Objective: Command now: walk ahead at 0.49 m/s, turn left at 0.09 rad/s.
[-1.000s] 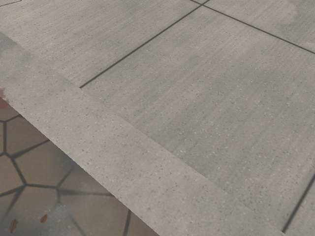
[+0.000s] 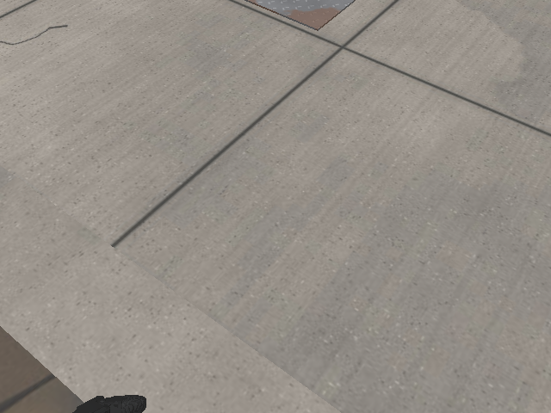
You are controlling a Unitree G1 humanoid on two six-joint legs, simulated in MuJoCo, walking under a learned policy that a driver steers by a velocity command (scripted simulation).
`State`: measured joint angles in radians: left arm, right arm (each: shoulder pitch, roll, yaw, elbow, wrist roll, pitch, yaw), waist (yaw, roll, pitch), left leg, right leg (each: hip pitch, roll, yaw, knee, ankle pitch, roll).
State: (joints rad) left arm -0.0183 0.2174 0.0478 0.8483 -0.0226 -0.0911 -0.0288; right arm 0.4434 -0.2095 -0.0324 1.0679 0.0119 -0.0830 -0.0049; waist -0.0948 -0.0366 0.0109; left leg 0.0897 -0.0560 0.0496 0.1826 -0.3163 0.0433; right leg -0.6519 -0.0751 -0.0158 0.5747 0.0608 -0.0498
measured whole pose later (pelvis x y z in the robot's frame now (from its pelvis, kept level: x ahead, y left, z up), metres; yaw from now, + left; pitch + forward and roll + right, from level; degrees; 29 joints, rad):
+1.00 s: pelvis +0.52 +0.13 +0.01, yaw +31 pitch +2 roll -1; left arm -0.01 0.28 0.07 0.78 0.00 -0.11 0.00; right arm 0.34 -0.24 -0.08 0.82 0.02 -0.06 -0.01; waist -0.07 -0.04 0.02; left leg -0.11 -0.11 -0.12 0.32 -0.23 0.10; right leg -0.67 -0.08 0.09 0.64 0.04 0.04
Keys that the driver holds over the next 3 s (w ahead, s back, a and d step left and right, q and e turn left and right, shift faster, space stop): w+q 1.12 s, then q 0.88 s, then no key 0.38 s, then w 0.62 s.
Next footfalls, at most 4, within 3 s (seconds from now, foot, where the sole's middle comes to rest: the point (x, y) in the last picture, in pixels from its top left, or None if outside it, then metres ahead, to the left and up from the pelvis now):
0.08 right None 0.25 -0.13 -0.77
0.66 left None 0.47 0.18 -0.77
1.16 right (194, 282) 0.84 0.16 -0.77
1.64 left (101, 335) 0.71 0.40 -0.77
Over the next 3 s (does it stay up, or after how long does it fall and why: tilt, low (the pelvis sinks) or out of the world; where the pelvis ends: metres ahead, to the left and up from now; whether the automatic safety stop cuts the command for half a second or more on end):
stays up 0.82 0.42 0.01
